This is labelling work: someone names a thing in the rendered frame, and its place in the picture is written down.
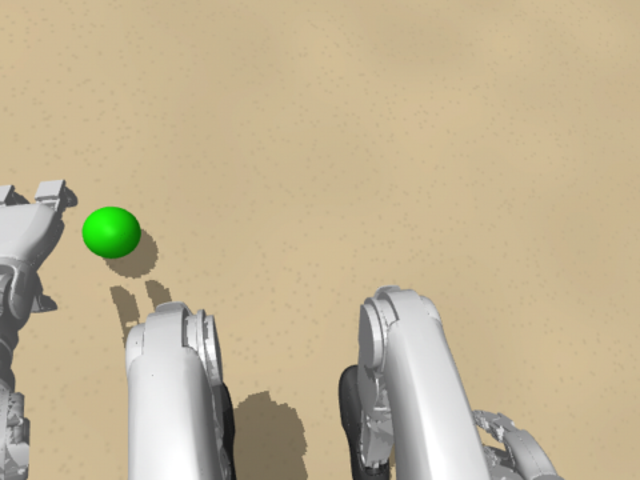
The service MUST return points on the left robot hand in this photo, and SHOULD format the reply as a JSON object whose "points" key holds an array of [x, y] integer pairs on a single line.
{"points": [[30, 232]]}

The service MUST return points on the right robot foot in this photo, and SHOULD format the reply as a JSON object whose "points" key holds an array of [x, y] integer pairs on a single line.
{"points": [[351, 413]]}

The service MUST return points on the ball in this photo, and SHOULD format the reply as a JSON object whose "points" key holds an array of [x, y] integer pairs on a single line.
{"points": [[111, 232]]}

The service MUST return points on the left robot arm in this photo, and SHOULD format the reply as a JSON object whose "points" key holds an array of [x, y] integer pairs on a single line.
{"points": [[18, 284]]}

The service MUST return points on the left robot foot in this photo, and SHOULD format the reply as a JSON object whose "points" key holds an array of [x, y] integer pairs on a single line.
{"points": [[229, 432]]}

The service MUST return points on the right robot hand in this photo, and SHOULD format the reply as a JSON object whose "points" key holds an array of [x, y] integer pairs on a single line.
{"points": [[523, 459]]}

